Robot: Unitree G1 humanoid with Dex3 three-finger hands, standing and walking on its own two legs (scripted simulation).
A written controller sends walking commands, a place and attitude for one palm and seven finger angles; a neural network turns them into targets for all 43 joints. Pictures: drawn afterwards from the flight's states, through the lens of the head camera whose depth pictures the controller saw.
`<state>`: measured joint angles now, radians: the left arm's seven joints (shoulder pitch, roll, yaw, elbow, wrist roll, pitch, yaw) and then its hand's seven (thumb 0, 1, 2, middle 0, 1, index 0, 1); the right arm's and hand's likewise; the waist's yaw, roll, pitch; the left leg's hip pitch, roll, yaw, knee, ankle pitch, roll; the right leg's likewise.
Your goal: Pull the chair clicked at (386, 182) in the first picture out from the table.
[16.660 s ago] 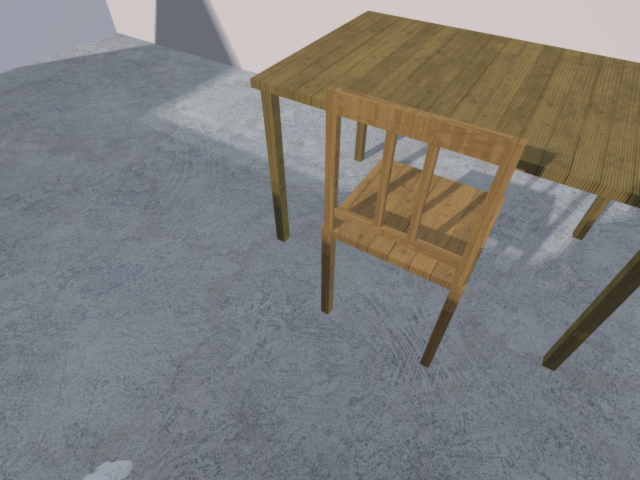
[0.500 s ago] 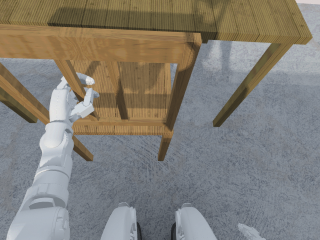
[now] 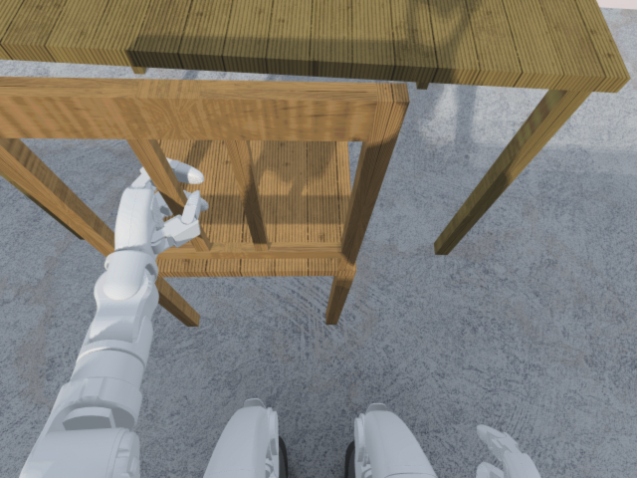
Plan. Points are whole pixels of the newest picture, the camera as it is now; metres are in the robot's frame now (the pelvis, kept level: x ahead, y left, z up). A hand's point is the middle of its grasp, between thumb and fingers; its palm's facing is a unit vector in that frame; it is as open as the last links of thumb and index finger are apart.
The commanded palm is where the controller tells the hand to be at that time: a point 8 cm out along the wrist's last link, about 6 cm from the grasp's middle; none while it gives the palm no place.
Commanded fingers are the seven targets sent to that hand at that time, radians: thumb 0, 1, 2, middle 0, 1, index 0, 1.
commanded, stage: step backward, pulling the chair out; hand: left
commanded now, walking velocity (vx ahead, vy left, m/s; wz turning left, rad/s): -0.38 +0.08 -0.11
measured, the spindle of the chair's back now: (178, 203) +0.45 +0.18 +0.00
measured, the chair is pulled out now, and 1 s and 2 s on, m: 0.03 0.15 0.32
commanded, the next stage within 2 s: none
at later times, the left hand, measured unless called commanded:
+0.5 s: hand (204, 243) +0.38 +0.14 +0.02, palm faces +0.00 -0.99 -0.15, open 5.0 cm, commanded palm +0.36 +0.18 +0.02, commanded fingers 0.00 0.90 0.90 -0.50 -1.45 -0.50 -1.45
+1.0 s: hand (229, 319) +0.29 +0.10 +0.02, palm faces -0.13 -0.98 -0.16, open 4.9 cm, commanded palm +0.29 +0.15 +0.02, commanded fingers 0.00 0.90 0.90 -0.50 -1.45 -0.50 -1.45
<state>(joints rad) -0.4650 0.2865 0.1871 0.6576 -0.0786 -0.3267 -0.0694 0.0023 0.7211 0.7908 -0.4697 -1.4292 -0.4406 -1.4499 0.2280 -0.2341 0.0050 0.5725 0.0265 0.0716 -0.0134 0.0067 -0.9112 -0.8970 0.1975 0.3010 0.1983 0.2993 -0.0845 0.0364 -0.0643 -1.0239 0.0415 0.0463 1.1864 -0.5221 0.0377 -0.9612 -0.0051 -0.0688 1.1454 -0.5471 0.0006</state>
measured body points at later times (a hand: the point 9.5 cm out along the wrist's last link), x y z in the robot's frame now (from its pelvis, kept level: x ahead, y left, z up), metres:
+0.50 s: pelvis -0.01 +0.01 +0.08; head +0.10 +0.00 +0.51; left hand +0.38 +0.19 +0.03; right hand +0.04 -0.27 -0.05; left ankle +0.02 +0.09 -0.64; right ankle +0.00 -0.12 -0.64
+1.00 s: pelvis -0.07 +0.02 +0.08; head +0.00 +0.02 +0.52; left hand +0.29 +0.15 +0.04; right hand +0.00 -0.28 -0.03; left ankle +0.02 +0.09 -0.64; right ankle -0.03 -0.12 -0.63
